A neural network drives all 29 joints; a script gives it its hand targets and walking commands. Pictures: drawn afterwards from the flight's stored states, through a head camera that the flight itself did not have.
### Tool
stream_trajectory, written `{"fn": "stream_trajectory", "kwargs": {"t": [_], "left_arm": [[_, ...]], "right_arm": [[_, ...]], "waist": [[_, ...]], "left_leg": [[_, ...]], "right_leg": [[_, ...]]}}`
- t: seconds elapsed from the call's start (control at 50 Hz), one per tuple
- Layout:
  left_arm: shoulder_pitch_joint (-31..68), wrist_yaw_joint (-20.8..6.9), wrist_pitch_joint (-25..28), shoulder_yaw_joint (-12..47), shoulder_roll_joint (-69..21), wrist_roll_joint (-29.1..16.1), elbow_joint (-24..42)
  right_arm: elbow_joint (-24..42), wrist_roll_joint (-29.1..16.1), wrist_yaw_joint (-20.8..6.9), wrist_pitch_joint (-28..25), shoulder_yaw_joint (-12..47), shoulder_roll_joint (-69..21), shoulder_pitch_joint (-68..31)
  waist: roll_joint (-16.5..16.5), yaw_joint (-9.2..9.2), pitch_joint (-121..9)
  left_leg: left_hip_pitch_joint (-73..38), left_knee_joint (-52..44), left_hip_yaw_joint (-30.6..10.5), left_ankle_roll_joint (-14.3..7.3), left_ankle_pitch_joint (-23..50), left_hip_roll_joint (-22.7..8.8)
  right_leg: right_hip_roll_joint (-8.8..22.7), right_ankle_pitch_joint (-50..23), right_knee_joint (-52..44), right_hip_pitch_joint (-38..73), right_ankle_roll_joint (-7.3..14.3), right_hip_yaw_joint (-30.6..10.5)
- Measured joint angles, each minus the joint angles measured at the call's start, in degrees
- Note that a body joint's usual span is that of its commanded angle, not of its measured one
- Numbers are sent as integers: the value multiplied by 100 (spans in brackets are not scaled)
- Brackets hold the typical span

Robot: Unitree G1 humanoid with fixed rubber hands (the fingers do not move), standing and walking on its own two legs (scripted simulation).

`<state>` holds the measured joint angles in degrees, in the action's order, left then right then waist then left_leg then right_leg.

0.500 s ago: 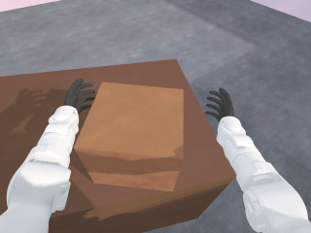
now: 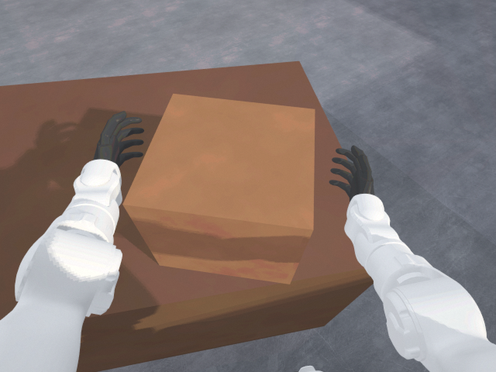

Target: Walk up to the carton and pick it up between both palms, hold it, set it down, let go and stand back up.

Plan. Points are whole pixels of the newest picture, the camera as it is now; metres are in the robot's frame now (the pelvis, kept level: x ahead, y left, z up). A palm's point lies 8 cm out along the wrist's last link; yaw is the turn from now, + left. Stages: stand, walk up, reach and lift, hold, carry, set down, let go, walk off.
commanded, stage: reach and lift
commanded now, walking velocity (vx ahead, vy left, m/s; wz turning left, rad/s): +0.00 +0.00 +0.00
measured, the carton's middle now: (233, 191) +0.44 +0.00 +0.01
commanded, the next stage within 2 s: none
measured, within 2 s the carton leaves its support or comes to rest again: neither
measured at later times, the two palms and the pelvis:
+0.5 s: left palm (152, 179) +0.46 +0.13 +0.04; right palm (355, 192) +0.38 -0.21 +0.04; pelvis -0.01 +0.00 -0.01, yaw -1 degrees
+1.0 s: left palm (154, 181) +0.45 +0.13 +0.04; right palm (355, 194) +0.38 -0.21 +0.04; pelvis +0.00 +0.01 +0.02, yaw -1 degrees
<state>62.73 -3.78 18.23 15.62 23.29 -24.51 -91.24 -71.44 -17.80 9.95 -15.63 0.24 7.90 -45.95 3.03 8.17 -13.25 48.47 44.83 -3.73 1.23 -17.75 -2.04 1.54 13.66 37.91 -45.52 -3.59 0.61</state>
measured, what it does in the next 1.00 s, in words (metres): stands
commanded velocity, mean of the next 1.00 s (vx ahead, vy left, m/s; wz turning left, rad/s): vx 0.00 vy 0.00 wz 0.00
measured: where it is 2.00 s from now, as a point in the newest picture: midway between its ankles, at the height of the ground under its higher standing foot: outside the picture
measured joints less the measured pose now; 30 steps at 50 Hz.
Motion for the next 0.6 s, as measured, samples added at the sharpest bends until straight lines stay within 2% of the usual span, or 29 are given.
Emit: {"fn": "stream_trajectory", "kwargs": {"t": [0.14, 0.26, 0.38, 0.5, 0.6], "left_arm": [[-499, 112, 75, -231, -349, 298, 495], [-675, 320, -39, -644, -682, 768, 957], [-533, 495, -85, -749, -706, 955, 946], [-386, 497, -107, -784, -738, 964, 749], [-457, 493, -82, -847, -737, 1074, 860]], "right_arm": [[98, 415, 60, -64, -439, -280, -138], [140, 670, 235, -14, -879, -434, -196], [231, 722, 193, 116, -995, -440, -214], [264, 870, 190, 228, -1078, -415, -244], [251, 1036, 134, 163, -1254, -447, -273]], "waist": [[-100, 47, -20], [-232, 102, -17], [-288, 166, -53], [-294, 118, -40], [-247, 92, -10]], "left_leg": [[365, 119, -50, 20, 52, -1], [503, 173, -79, 30, 75, -30], [495, 183, -27, 6, 70, -34], [409, 174, 74, -41, 42, -13], [349, 151, 112, -54, 24, -11]], "right_leg": [[-13, -52, 102, -346, 9, 34], [-51, -117, 87, -455, 12, 48], [-58, -143, 80, -465, -7, -13], [-34, -125, 112, -436, -45, -114], [-29, -124, 78, -385, -59, -148]]}}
